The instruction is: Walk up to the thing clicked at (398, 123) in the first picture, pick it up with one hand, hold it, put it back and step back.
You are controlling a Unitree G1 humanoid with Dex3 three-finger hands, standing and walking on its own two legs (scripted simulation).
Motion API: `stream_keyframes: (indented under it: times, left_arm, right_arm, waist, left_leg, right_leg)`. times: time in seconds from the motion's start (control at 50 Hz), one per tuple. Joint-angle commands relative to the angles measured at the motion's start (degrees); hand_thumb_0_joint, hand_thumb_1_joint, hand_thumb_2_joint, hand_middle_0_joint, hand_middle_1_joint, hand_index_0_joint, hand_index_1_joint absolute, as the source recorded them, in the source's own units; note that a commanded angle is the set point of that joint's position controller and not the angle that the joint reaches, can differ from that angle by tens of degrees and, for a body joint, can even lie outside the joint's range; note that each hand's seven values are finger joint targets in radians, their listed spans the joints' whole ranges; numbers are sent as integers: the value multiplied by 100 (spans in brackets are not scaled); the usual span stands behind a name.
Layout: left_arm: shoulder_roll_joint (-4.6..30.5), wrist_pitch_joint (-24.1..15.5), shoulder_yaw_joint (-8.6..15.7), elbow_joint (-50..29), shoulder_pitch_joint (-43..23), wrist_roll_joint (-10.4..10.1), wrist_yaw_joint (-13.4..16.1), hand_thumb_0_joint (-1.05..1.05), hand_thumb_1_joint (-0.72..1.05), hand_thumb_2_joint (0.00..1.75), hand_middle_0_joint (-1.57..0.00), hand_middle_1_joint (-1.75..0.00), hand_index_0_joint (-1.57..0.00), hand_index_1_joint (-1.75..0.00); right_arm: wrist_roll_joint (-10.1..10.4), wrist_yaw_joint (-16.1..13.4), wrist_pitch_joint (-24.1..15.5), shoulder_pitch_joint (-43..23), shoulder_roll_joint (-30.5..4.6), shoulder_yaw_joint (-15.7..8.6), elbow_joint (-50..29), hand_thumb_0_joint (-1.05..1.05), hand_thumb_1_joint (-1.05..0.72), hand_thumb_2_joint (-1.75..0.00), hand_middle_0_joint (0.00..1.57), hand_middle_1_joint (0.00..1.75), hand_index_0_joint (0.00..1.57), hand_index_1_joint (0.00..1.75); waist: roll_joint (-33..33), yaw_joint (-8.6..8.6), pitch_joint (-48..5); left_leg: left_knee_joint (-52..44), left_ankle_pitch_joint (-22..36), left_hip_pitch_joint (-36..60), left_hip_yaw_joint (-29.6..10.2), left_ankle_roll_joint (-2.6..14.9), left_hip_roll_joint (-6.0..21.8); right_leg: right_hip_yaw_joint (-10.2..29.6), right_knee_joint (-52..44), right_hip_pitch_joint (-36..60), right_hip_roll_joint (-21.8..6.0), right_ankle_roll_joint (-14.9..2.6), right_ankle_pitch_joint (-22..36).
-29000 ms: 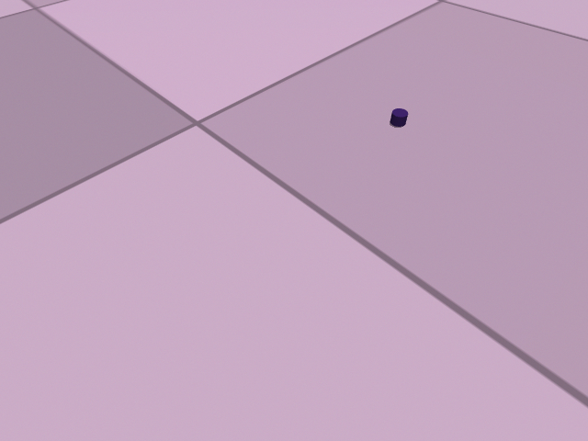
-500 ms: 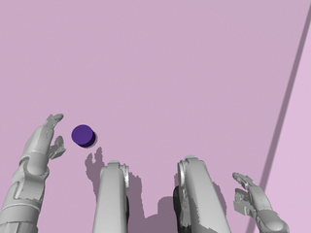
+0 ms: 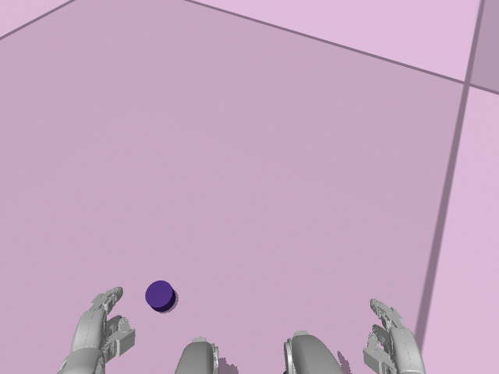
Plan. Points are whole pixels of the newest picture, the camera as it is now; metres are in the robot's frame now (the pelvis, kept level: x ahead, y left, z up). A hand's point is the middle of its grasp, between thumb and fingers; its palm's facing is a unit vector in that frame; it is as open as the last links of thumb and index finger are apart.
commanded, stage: home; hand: left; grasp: from above
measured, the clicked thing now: (160, 296) +0.43 +0.28 -0.63
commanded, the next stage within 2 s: none
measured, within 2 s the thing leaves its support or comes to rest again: neither
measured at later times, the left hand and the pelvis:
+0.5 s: hand (123, 351) +0.18 +0.18 +0.00, palm faces +0.08 -0.98 -0.20, open 7.4 cm; pelvis +0.03 +0.00 +0.05, yaw +1 degrees
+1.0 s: hand (126, 346) +0.19 +0.17 +0.01, palm faces +0.07 -0.98 -0.21, open 7.4 cm; pelvis +0.03 -0.01 +0.05, yaw +1 degrees
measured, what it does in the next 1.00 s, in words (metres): stands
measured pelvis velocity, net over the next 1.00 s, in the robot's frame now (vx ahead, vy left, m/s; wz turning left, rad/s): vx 0.03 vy -0.01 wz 0.01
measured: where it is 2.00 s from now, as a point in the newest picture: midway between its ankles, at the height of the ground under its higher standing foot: outside the picture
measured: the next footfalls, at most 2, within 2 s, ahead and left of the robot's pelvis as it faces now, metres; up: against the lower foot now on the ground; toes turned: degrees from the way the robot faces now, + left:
none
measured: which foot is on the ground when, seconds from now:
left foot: down 0.00-1.00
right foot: down 0.00-1.00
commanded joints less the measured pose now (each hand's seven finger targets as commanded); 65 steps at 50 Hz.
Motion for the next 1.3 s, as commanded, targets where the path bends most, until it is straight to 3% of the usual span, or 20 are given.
stream_keyframes:
  times: [0.0, 0.16, 0.3, 0.5, 0.64, 0.74, 0.78, 1.0, 1.08, 1.28]
  left_arm:
    - [603, -114, 278, -1517, 352, -39, 15, 0, 90, 90, -20, -30, -20, -30]
    - [393, 27, 100, -2073, 1161, -9, -108, 0, 90, 90, -20, -30, -20, -30]
    - [404, 23, 58, -2096, 1092, 45, -258, 0, 90, 90, -20, -30, -20, -30]
    - [451, -36, 93, -2139, 1009, 103, -300, 0, 90, 90, -20, -30, -20, -30]
    - [461, -45, 94, -2095, 1059, 102, -296, 0, 90, 90, -20, -30, -20, -30]
    - [442, -61, 47, -2202, 1102, 97, -284, 0, 90, 90, -20, -30, -20, -30]
    - [417, -50, 61, -2069, 1130, 87, -280, 0, 90, 90, -20, -30, -20, -30]
    - [432, -42, 56, -2085, 1115, 92, -291, 0, 90, 90, -20, -30, -20, -30]
    - [436, -12, 65, -2040, 1047, 91, -293, 0, 90, 90, -20, -30, -20, -30]
    - [445, 18, 43, -2144, 1066, 105, -282, 0, 90, 90, -20, -30, -20, -30]
  right_arm:
    - [-21, -248, -471, -23, -721, -340, -928, 0, -90, -90, 20, 30, 20, 30]
    - [-91, -339, -695, -22, -701, -384, -1017, 0, -90, -90, 20, 30, 20, 30]
    - [-126, -343, -849, -90, -768, -438, -1000, 0, -90, -90, 20, 30, 20, 30]
    - [-176, -316, -977, -165, -779, -448, -916, 0, -90, -90, 20, 30, 20, 30]
    - [-185, -309, -976, -224, -768, -430, -910, 0, -90, -90, 20, 30, 20, 30]
    - [-172, -315, -973, -169, -792, -460, -908, 0, -90, -90, 20, 30, 20, 30]
    - [-177, -314, -979, -168, -784, -448, -877, 0, -90, -90, 20, 30, 20, 30]
    - [-181, -331, -994, -142, -781, -474, -866, 0, -90, -90, 20, 30, 20, 30]
    - [-173, -331, -995, -157, -786, -468, -869, 0, -90, -90, 20, 30, 20, 30]
    - [-163, -345, -1004, -162, -763, -467, -902, 0, -90, -90, 20, 30, 20, 30]
  waist:
    - [248, 97, -1135]
    - [85, 126, -493]
    - [-138, 95, -178]
    - [-57, 141, -439]
    - [4, 196, -261]
    - [19, 180, -509]
    - [-37, 199, -298]
    - [-35, 199, -417]
    - [-59, 183, -147]
    - [-71, 185, -335]
  left_leg:
    - [-1778, 1170, 1744, 108, 190, -160]
    - [-2386, 1303, 2240, 154, 190, -159]
    - [-2472, 1288, 2338, 275, 231, -207]
    - [-2407, 1586, 2566, 278, 216, -223]
    - [-2479, 1259, 2419, 270, 207, -228]
    - [-2454, 1598, 2567, 241, 190, -194]
    - [-2481, 1523, 2485, 230, 191, -176]
    - [-2432, 1479, 2469, 263, 196, -198]
    - [-2486, 1218, 2364, 265, 204, -195]
    - [-2438, 1281, 2418, 272, 208, -203]
  right_leg:
    - [-2, -1670, 1625, 189, -174, 1065]
    - [-124, -2243, 2076, 253, -153, 1086]
    - [-131, -2416, 2130, 218, -116, 1040]
    - [-94, -2350, 2328, 179, -105, 1366]
    - [-107, -2413, 2261, 184, -106, 1070]
    - [-122, -2303, 2329, 210, -129, 1342]
    - [-146, -2306, 2279, 215, -129, 1256]
    - [-90, -2346, 2308, 193, -109, 1257]
    - [-82, -2394, 2188, 188, -105, 1021]
    - [-69, -2405, 2244, 177, -108, 1077]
